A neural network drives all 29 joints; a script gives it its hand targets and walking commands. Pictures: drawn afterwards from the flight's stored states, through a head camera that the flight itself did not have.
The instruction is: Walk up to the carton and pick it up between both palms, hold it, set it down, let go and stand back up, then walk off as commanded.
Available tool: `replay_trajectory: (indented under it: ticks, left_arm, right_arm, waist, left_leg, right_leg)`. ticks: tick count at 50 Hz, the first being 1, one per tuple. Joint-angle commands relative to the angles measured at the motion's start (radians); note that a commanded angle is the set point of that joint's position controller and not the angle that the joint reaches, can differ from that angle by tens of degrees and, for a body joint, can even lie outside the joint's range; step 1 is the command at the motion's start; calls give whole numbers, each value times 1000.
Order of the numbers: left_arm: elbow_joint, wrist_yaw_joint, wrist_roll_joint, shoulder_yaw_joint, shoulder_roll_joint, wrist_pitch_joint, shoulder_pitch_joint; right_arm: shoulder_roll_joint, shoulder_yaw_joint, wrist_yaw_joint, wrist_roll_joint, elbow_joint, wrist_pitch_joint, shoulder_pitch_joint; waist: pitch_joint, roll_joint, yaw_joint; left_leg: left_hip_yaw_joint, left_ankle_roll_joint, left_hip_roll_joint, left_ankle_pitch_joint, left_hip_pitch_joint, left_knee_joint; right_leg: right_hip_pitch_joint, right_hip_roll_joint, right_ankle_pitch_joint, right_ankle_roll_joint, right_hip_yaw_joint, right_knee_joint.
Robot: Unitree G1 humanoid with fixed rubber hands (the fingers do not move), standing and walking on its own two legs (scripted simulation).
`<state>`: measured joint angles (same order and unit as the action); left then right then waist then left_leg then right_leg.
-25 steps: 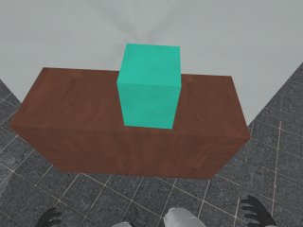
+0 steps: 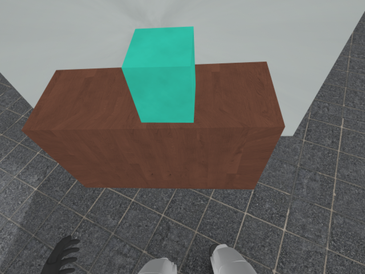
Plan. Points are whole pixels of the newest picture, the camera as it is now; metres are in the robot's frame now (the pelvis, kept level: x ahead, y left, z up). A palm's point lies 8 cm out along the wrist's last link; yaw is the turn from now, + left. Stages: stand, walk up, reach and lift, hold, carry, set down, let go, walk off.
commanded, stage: walk off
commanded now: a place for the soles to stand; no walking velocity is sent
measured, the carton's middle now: (165, 77) +0.74 +0.03 -0.05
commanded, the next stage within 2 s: none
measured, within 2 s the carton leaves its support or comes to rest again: neither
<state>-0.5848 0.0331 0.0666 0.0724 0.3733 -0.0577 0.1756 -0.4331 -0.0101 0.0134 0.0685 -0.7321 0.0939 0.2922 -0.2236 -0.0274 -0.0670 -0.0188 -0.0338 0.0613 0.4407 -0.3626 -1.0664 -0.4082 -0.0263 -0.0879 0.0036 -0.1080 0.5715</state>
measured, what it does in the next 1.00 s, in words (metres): walks backwards: left foot, then right foot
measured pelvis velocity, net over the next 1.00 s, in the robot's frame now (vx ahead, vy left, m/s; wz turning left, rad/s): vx -0.23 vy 0.13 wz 0.01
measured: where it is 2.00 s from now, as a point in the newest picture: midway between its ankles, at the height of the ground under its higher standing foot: outside the picture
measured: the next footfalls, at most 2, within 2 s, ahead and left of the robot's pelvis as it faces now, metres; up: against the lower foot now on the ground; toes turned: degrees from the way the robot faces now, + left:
left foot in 0.10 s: +0.02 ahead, +0.11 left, +0.02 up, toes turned -2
right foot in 0.66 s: -0.04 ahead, -0.06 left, +0.00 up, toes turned +3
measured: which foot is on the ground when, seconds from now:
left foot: up 0.00-0.08, down 0.10-0.64, up 0.66-0.84, down 0.86-1.00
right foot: down 0.00-0.12, up 0.14-0.64, down 0.66-0.88, up 0.90-1.00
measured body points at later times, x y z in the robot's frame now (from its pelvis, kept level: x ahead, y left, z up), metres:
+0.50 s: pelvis -0.13 +0.08 +0.03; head -0.10 +0.13 +0.48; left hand -0.01 +0.40 -0.10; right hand -0.01 -0.25 -0.01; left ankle -0.02 +0.11 -0.71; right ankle -0.13 -0.11 -0.66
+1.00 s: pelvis -0.23 +0.13 +0.00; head -0.25 +0.21 +0.44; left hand -0.06 +0.42 -0.11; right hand -0.26 -0.19 -0.06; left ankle -0.30 +0.19 -0.72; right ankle -0.16 -0.02 -0.65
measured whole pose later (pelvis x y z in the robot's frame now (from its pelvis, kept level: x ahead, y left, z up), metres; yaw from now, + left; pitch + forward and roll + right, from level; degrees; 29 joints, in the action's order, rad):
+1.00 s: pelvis -0.23 +0.13 +0.00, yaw +1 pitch -4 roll -3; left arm -0.56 -0.01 0.04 0.11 0.40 -0.11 0.26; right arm -0.37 -0.01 -0.02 0.07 -0.70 -0.01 0.59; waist 0.01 0.12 -0.07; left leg 0.04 0.03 0.01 0.53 -0.13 -0.71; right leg -0.58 -0.08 -0.36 -0.01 -0.08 1.12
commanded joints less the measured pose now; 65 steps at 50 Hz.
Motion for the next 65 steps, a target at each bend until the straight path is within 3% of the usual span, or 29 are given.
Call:
replay_trajectory:
  ticks: [1, 3, 4, 5, 6, 7, 9, 11, 18, 25, 28, 29, 30, 31, 32, 34, 35, 37, 40, 42, 44, 45, 46, 47, 49, 52, 60, 63, 65]
  left_arm:
    - [104, 13, -107, 108, 322, -7, -116]
    - [90, 10, -105, 105, 315, -13, -130]
    - [81, 15, -98, 102, 280, -11, -124]
    - [68, 14, -81, 91, 224, -13, -75]
    - [65, 24, -84, 100, 211, -19, -31]
    - [76, 38, -99, 113, 252, -24, -18]
    - [20, 24, -92, 100, 254, -24, 48]
    - [-47, 15, -82, 99, 249, -15, 132]
    - [-70, -24, -89, 93, 209, 9, 135]
    - [-110, -20, -99, 84, 205, 25, 225]
    - [-171, -12, -108, 99, 253, 29, 423]
    - [-186, -7, -104, 99, 250, 34, 445]
    - [-173, -2, -97, 104, 266, 34, 409]
    - [-107, -1, -103, 109, 284, 33, 206]
    - [-6, 6, -138, 119, 340, 39, 15]
    - [80, 8, -151, 98, 300, 45, -197]
    - [86, 16, -157, 112, 323, 41, -345]
    - [82, 2, -154, 111, 312, 20, -356]
    - [40, -23, -127, 71, 274, -3, 20]
    - [54, -32, -120, 61, 208, -8, 152]
    - [156, -38, -115, 65, 122, -19, 79]
    - [266, -36, -130, 81, 118, -25, -67]
    - [289, -39, -108, 89, 162, -19, -163]
    - [245, -64, -104, 89, 196, -18, -93]
    - [154, -79, -123, 76, 201, -9, 78]
    - [135, -88, -138, 77, 193, -9, 74]
    - [115, -80, -149, 44, 122, 11, -29]
    - [100, -67, -148, 44, 126, 27, 24]
    - [60, -53, -145, 57, 153, 29, 160]
  right_arm:
    - [-193, -120, 14, -65, 45, -20, 160]
    - [-183, -117, 15, -62, 20, -31, 209]
    - [-187, -114, 15, -67, 25, -41, 201]
    - [-229, -112, 10, -84, 59, -50, 138]
    - [-264, -116, 4, -103, 115, -62, 20]
    - [-290, -132, -7, -113, 146, -66, -74]
    - [-231, -136, -23, -113, 169, -75, -204]
    - [-173, -119, -31, -121, 170, -84, -198]
    - [-179, -122, -46, -117, 123, -95, 43]
    - [-209, -137, -35, -119, 143, -71, -20]
    - [-225, -141, -31, -117, 195, -54, -175]
    - [-214, -134, -30, -108, 192, -52, -206]
    - [-202, -134, -33, -97, 172, -53, -182]
    - [-124, -115, -29, -85, 147, -59, -69]
    - [-132, -117, -30, -95, 146, -42, 66]
    - [-166, -135, -24, -108, 106, -27, 242]
    - [-168, -130, -14, -92, 84, -10, 326]
    - [-214, -132, -4, -59, 82, -14, 346]
    - [-129, -97, -4, -74, 153, -80, 160]
    - [-148, -118, -22, -83, 181, -131, 81]
    - [-253, -145, -50, -104, 133, -132, 192]
    - [-295, -177, -56, -119, 157, -146, 213]
    - [-284, -171, -61, -111, 163, -166, 160]
    - [-261, -168, -72, -118, 158, -177, 158]
    - [-249, -169, -96, -131, 162, -192, 217]
    - [-203, -165, -110, -142, 158, -188, 263]
    - [-195, -154, -116, -124, 135, -166, 360]
    - [-193, -145, -119, -113, 148, -165, 324]
    - [-181, -138, -124, -102, 176, -167, 242]
  waist:
    - [254, 322, 20]
    - [269, 302, -15]
    - [276, 206, -32]
    - [235, -77, -25]
    - [142, -190, -9]
    - [26, -151, 18]
    - [-37, -67, 82]
    - [76, -86, 83]
    - [286, -60, -5]
    - [217, -155, 37]
    - [202, -243, 145]
    - [210, -160, 179]
    - [247, 50, 189]
    - [294, 327, 114]
    - [207, 234, 3]
    - [73, 205, -121]
    - [54, 298, -193]
    - [28, 373, -182]
    - [151, 164, 15]
    - [185, 65, 95]
    - [60, -102, 59]
    - [-189, -194, -9]
    - [-305, -145, -7]
    - [-273, -96, 23]
    - [13, -139, 43]
    - [146, -99, 21]
    - [179, -124, -28]
    - [279, -164, 11]
    - [349, -125, 103]
  left_leg:
    - [-13, 32, -31, 96, 195, 319]
    - [-24, 60, -57, 0, 298, 496]
    - [-127, 85, -98, 40, 281, 557]
    - [-374, 112, -235, 278, 115, 725]
    - [-590, 122, -377, 461, -128, 932]
    - [-664, 96, -398, 594, -288, 1003]
    - [-463, 18, -299, 436, -286, 953]
    - [-324, -19, -246, 239, -87, 885]
    - [-369, 10, -279, 204, 401, 840]
    - [-233, -34, -221, 143, 310, 883]
    - [-106, -204, -143, 109, 44, 934]
    - [-54, -222, -110, 147, -27, 815]
    - [10, -197, -51, 229, -48, 447]
    - [34, -93, 18, 197, 17, -105]
    - [-135, -16, -9, 106, 221, -414]
    - [-168, 42, -6, 99, 372, -512]
    - [-164, 56, -38, 69, 518, -500]
    - [-135, 29, -121, 161, 390, -195]
    - [-148, -1, -143, 248, 78, 744]
    - [-217, -43, -170, 127, 73, 860]
    - [-390, -30, -370, 369, 54, 813]
    - [-684, 26, -494, 630, -69, 965]
    - [-693, -6, -482, 541, -85, 1009]
    - [-518, -55, -397, 266, -11, 935]
    - [-302, -73, -312, -244, 295, 750]
    - [-263, 6, -305, -339, 406, 692]
    - [-127, 14, -235, -797, 529, 591]
    - [3, 17, -186, -1038, 438, 430]
    - [38, 3, -181, -1096, 284, 255]
  right_leg:
    - [-36, 205, -544, 64, -222, -359]
    - [-99, 184, -584, 26, -179, -265]
    - [-123, 120, -591, 9, -155, -91]
    - [-139, -50, -576, -18, -55, 249]
    - [-147, -177, -521, -51, -36, 541]
    - [-146, -184, -530, -51, -147, 679]
    - [-129, -139, -386, -31, -170, 738]
    - [-111, -103, -325, -42, -137, 667]
    - [-105, -40, -362, -36, 2, 291]
    - [63, -36, -395, 2, 135, 19]
    - [378, -65, -364, 32, 246, -182]
    - [444, -49, -251, 57, 225, -232]
    - [415, 46, -132, 103, 76, -248]
    - [136, 269, -272, 182, -281, -285]
    - [-300, 429, -582, 259, -458, -468]
    - [-552, 304, -514, 177, -188, -456]
    - [-760, 283, -530, 123, -90, -480]
    - [-579, 226, -554, 75, -4, -372]
    - [63, 125, -493, 73, -62, 61]
    - [38, 28, -348, 41, 29, 386]
    - [-455, -86, -396, -1, 41, 642]
    - [-672, -44, -384, -23, -101, 687]
    - [-659, -30, -334, -10, -206, 678]
    - [-571, -27, -241, 2, -209, 666]
    - [-462, -12, -212, -4, -78, 634]
    - [-381, -13, -240, -17, 19, 508]
    - [-257, -42, -184, -3, 175, 76]
    - [15, -81, -126, 31, 221, -99]
    - [274, -67, -33, 82, 192, -143]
